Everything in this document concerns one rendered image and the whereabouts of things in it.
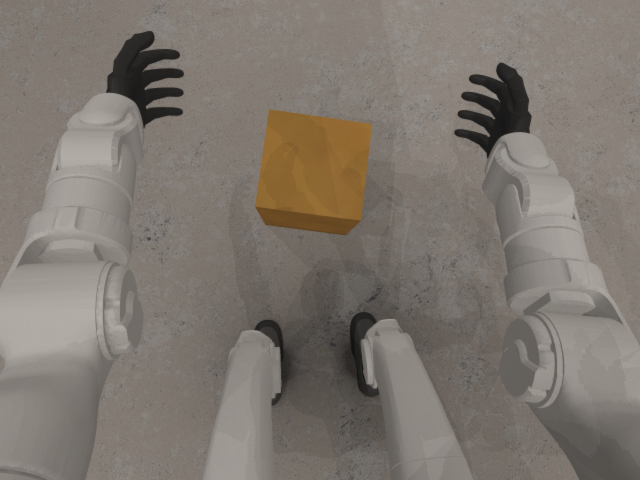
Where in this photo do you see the carton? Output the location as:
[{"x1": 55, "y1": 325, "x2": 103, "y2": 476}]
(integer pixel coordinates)
[{"x1": 255, "y1": 109, "x2": 372, "y2": 235}]

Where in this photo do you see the robot right forearm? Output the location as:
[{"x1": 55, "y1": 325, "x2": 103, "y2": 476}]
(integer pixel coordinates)
[{"x1": 482, "y1": 132, "x2": 640, "y2": 348}]

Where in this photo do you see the robot left forearm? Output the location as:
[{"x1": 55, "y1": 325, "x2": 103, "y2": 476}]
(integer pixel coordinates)
[{"x1": 0, "y1": 93, "x2": 144, "y2": 360}]

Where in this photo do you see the left robot upper arm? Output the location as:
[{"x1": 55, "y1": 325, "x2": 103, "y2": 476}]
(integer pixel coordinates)
[{"x1": 0, "y1": 261, "x2": 144, "y2": 480}]

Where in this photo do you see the right robot upper arm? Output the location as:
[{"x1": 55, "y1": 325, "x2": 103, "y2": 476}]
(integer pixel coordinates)
[{"x1": 499, "y1": 311, "x2": 640, "y2": 480}]

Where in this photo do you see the robot left hand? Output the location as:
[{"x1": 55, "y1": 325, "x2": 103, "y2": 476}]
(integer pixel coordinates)
[{"x1": 106, "y1": 31, "x2": 184, "y2": 128}]

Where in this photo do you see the robot right thigh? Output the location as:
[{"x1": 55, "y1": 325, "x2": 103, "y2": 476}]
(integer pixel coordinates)
[{"x1": 361, "y1": 329, "x2": 473, "y2": 480}]

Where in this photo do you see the robot left shin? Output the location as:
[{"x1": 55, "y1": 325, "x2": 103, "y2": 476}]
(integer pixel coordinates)
[{"x1": 227, "y1": 330, "x2": 273, "y2": 365}]

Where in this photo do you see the robot right hand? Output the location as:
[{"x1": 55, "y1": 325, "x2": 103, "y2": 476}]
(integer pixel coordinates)
[{"x1": 454, "y1": 62, "x2": 532, "y2": 159}]

